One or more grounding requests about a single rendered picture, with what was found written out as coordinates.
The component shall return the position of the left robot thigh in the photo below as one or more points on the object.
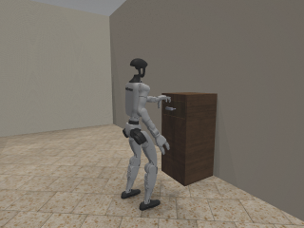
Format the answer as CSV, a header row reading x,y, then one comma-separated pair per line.
x,y
137,150

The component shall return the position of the robot thigh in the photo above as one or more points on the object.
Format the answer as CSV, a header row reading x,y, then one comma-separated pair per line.
x,y
148,148
137,150

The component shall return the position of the left robot forearm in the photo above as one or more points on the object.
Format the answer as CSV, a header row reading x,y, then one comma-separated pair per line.
x,y
151,99

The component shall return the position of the cabinet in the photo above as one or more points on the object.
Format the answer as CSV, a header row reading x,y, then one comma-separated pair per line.
x,y
190,157

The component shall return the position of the right robot thigh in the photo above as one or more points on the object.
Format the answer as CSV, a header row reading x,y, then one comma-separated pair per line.
x,y
148,148

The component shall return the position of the robot right upper arm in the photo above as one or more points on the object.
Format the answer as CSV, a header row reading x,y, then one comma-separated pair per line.
x,y
143,94

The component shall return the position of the robot right hand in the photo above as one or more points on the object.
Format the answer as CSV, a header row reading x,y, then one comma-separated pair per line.
x,y
160,141

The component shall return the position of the handle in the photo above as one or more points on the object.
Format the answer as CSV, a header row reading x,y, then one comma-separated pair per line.
x,y
169,108

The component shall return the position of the drawer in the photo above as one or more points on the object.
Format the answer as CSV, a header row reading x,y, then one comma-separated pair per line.
x,y
178,112

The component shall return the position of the right robot forearm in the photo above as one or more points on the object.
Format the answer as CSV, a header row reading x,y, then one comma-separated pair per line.
x,y
149,124

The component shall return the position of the robot left hand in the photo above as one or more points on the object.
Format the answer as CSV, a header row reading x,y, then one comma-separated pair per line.
x,y
163,97

